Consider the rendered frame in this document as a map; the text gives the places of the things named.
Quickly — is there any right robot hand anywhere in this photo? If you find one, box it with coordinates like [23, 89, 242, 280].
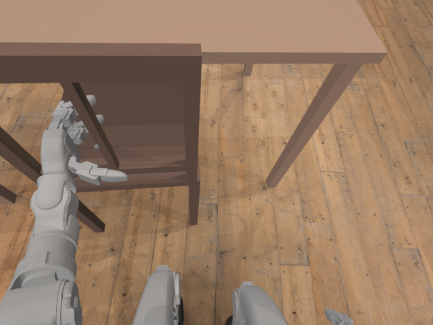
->
[325, 308, 354, 325]

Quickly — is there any chair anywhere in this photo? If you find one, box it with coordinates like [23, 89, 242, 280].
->
[0, 42, 202, 233]

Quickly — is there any table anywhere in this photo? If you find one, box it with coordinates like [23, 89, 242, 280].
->
[0, 0, 388, 204]

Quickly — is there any robot right thigh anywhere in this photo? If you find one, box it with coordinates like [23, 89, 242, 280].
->
[232, 286, 289, 325]

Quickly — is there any robot left forearm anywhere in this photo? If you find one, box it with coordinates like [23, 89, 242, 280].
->
[0, 173, 80, 308]

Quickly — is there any robot thigh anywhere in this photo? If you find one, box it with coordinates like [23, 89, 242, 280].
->
[132, 270, 181, 325]
[232, 286, 289, 325]

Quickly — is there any robot left thigh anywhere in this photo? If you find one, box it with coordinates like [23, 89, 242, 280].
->
[132, 270, 181, 325]

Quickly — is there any left robot hand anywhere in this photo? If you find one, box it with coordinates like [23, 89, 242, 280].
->
[41, 95, 128, 185]

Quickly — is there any left robot upper arm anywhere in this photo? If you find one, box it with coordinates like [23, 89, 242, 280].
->
[0, 279, 83, 325]

